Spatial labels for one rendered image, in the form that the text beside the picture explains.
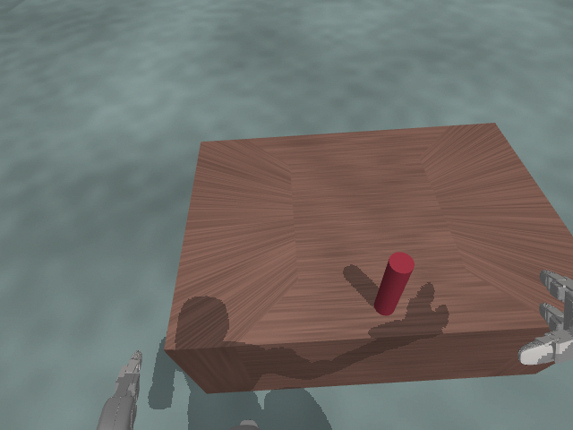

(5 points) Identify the can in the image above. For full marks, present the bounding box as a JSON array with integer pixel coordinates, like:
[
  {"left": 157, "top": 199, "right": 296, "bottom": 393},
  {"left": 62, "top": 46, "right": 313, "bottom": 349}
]
[{"left": 374, "top": 252, "right": 415, "bottom": 315}]

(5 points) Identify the right robot hand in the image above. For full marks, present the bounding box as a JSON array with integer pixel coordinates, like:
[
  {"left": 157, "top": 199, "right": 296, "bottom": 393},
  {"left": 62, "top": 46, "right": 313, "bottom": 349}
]
[{"left": 517, "top": 271, "right": 573, "bottom": 365}]

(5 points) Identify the left robot hand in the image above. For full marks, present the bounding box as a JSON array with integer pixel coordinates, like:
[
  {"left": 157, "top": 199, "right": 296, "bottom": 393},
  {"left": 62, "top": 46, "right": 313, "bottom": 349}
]
[{"left": 96, "top": 350, "right": 142, "bottom": 430}]

